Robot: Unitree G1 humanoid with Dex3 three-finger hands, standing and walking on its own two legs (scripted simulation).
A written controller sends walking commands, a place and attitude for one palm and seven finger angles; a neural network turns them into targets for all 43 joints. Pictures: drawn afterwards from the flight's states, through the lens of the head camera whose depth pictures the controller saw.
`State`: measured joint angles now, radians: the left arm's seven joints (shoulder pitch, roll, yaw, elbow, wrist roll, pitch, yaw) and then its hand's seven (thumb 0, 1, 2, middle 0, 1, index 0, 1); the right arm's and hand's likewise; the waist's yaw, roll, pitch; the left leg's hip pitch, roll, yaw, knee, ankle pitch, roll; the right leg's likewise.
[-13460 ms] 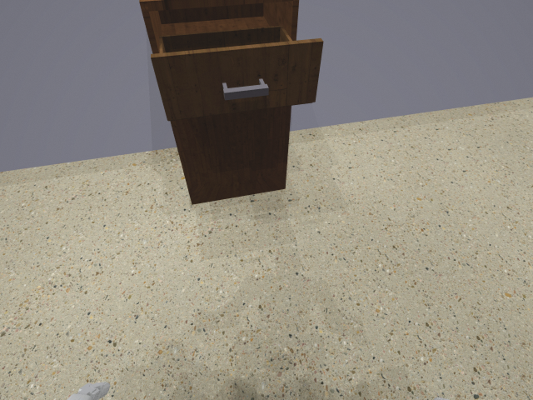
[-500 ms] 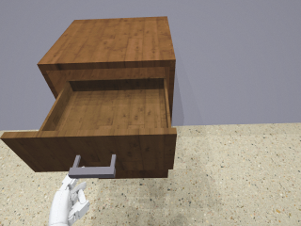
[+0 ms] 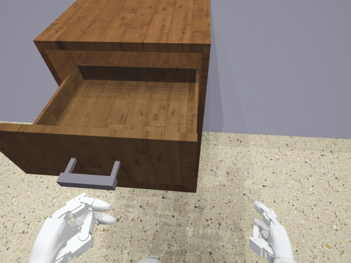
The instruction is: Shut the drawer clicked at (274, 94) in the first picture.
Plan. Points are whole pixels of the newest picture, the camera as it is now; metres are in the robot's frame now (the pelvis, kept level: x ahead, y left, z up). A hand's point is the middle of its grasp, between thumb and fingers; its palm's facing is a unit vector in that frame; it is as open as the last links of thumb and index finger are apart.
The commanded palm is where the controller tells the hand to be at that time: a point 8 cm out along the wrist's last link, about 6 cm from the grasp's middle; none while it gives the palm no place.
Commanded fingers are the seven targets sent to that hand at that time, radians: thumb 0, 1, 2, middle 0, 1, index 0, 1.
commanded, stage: raise the hand and make a fist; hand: left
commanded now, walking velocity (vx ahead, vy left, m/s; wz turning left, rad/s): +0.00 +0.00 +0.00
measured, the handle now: (91, 172) +0.28 +0.21 +0.08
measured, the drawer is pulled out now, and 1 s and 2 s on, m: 0.30 0.30 0.30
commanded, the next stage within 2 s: bring the fist close to the handle in 1.18 s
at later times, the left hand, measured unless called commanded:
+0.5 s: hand (57, 241) +0.14 +0.19 +0.14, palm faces +0.01 -1.00 -0.05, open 3.1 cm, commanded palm +0.08 +0.24 +0.15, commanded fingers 0.00 0.90 0.90 -1.40 -1.60 -1.40 -1.60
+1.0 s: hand (57, 244) +0.13 +0.17 +0.17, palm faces -0.03 -1.00 -0.08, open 3.3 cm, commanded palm +0.06 +0.22 +0.18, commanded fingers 0.00 0.90 0.90 -1.40 -1.60 -1.40 -1.60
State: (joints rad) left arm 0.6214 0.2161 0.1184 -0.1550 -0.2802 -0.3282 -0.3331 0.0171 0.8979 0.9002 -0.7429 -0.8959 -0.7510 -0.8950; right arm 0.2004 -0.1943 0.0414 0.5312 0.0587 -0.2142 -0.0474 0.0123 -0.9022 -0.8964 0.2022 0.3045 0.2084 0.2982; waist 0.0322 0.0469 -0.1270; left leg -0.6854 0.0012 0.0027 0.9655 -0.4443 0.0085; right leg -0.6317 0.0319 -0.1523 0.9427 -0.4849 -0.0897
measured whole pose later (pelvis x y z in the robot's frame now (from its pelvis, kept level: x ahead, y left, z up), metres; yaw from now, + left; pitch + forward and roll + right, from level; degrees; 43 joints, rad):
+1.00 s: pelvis +0.00 +0.04 +0.03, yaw -1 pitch +1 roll -1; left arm 0.87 0.20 0.00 -0.72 -0.18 -0.03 -0.14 0.02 0.90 0.90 -1.40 -1.60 -1.40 -1.60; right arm 0.25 -0.22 0.06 0.49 0.08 -0.29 -0.01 0.02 -0.90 -0.90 0.20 0.30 0.21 0.30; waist 0.04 0.07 -0.09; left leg -0.42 -0.03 0.05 0.77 -0.38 0.07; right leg -0.37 0.01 -0.10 0.75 -0.39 -0.04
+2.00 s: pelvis +0.00 +0.02 +0.02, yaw -1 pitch +6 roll -1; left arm 0.69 0.18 0.09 -0.29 -0.26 -0.32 -0.24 0.02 0.90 0.90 -1.39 -1.60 -1.40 -1.60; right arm 0.23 -0.24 0.01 0.58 0.05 -0.32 -0.03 0.01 -0.90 -0.90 0.20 0.30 0.21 0.30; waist 0.02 0.06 -0.09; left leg -0.55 -0.01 0.02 0.84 -0.40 0.03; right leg -0.50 0.03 -0.13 0.81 -0.42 -0.08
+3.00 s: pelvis +0.01 +0.03 -0.01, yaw -1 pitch +12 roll -2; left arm 0.58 0.18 -0.02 -0.30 -0.18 -0.30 -0.09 0.00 0.88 0.91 -1.39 -1.60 -1.40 -1.60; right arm 0.26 -0.24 0.04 0.44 0.04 -0.13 -0.02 0.01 -0.90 -0.90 0.20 0.30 0.21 0.30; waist 0.00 0.06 -0.13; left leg -0.75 -0.01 0.03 1.03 -0.49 0.05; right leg -0.69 0.02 -0.12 0.99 -0.51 -0.06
